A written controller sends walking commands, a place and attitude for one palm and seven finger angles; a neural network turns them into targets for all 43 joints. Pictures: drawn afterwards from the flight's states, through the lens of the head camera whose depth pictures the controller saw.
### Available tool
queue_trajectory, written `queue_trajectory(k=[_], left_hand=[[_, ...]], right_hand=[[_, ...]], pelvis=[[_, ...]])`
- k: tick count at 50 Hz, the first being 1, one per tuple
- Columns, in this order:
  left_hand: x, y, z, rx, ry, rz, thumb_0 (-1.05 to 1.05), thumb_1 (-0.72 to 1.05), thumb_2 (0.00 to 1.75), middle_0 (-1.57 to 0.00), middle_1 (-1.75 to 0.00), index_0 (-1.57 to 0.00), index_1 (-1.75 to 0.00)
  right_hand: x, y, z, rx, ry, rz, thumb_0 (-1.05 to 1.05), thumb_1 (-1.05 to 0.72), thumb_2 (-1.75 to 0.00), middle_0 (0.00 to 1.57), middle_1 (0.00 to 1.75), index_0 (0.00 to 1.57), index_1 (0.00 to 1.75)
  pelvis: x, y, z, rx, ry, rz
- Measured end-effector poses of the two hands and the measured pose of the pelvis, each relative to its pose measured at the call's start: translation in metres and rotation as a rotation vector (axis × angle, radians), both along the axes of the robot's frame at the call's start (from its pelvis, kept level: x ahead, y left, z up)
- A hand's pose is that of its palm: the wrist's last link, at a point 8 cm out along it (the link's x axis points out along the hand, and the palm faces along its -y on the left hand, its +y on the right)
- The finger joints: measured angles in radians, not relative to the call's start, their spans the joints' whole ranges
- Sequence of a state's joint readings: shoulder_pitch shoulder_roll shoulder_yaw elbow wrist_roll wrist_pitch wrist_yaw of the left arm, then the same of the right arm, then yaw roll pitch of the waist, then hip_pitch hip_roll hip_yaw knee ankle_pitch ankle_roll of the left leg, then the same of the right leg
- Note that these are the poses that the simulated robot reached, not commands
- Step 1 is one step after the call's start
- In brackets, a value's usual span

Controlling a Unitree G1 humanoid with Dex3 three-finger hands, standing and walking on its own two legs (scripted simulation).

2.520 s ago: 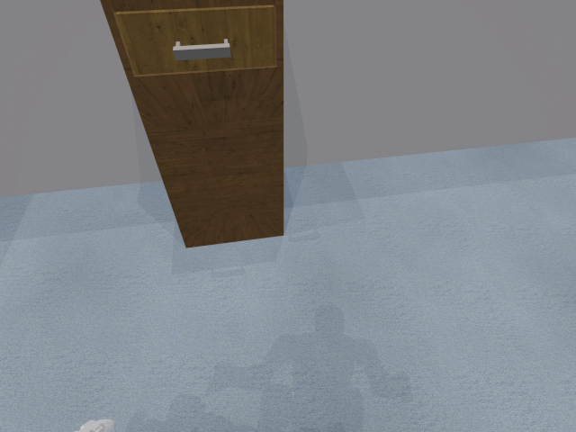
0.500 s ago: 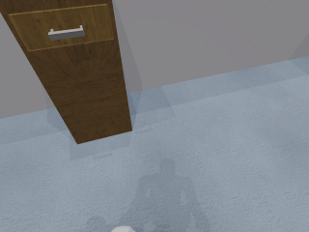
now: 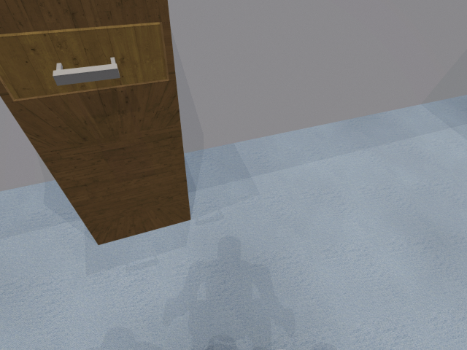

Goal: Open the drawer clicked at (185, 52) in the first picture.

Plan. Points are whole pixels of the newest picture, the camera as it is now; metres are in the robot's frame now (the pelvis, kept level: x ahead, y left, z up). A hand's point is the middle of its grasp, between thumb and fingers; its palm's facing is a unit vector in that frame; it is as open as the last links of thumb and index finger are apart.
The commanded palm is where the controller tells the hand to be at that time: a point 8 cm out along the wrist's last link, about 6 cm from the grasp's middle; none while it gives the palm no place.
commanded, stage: turn to face it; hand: left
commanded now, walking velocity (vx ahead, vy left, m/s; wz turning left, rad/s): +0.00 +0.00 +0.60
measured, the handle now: (87, 69) +0.69 +0.40 +0.10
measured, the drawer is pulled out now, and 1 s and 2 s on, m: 0.00 0.00 0.00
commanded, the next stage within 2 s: take the last steps up to it in 0.48 s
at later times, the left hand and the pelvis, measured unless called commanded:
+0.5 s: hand out of the picture +0.03 +0.18 -0.15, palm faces +0.30 -0.92 -0.26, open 7.4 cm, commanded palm none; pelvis +0.03 -0.03 +0.00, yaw +17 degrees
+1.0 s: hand out of the picture +0.03 +0.20 -0.17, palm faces +0.36 -0.92 -0.17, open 7.4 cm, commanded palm none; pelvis +0.08 +0.02 +0.01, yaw +21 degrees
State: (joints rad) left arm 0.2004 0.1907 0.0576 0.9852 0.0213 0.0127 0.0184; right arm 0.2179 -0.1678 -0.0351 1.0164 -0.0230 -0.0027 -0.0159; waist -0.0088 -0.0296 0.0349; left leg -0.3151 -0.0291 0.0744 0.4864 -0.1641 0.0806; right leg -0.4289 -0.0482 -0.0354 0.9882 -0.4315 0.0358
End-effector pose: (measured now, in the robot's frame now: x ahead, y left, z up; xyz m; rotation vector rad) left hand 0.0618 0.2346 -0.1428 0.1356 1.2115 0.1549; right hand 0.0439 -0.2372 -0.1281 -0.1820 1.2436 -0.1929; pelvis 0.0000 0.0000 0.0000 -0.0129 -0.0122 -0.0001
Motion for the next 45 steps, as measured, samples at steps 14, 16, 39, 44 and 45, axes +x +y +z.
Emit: queue_trajectory(k=[14, 16, 39, 44, 45], left_hand=[[0.038, -0.015, 0.025, 0.073, -0.123, 0.089, 0.00, 0.91, 0.90, -0.20, -0.30, -0.20, -0.30], [0.024, -0.016, 0.028, 0.082, -0.107, 0.122, 0.00, 0.91, 0.90, -0.20, -0.30, -0.20, -0.30], [-0.144, 0.013, -0.004, -0.029, 0.234, 0.410, 0.01, 0.91, 0.90, -0.20, -0.30, -0.20, -0.30], [-0.116, 0.015, 0.004, -0.045, 0.187, 0.398, 0.00, 0.91, 0.90, -0.20, -0.30, -0.20, -0.30], [-0.108, 0.015, 0.004, -0.047, 0.179, 0.392, 0.00, 0.91, 0.90, -0.20, -0.30, -0.20, -0.30]], right_hand=[[0.010, -0.031, -0.023, 0.048, 0.122, 0.067, 0.00, -0.91, -0.90, 0.20, 0.30, 0.20, 0.30], [0.023, -0.035, -0.021, 0.046, 0.121, 0.100, 0.00, -0.91, -0.90, 0.20, 0.30, 0.20, 0.30], [0.165, 0.068, 0.019, -0.005, -0.125, 0.460, 0.00, -0.91, -0.90, 0.20, 0.30, 0.20, 0.30], [0.142, 0.065, 0.014, 0.006, -0.054, 0.405, -0.01, -0.93, -0.90, 0.21, 0.30, 0.20, 0.30], [0.138, 0.061, 0.012, 0.005, -0.033, 0.393, -0.01, -0.93, -0.90, 0.21, 0.30, 0.20, 0.30]], pelvis=[[0.020, -0.027, -0.004, 0.007, 0.024, 0.166], [0.022, -0.031, -0.002, 0.014, 0.020, 0.195], [0.032, 0.018, 0.004, -0.002, -0.006, 0.352], [0.048, 0.025, 0.010, 0.001, -0.008, 0.360], [0.051, 0.025, 0.010, 0.004, -0.008, 0.361]])
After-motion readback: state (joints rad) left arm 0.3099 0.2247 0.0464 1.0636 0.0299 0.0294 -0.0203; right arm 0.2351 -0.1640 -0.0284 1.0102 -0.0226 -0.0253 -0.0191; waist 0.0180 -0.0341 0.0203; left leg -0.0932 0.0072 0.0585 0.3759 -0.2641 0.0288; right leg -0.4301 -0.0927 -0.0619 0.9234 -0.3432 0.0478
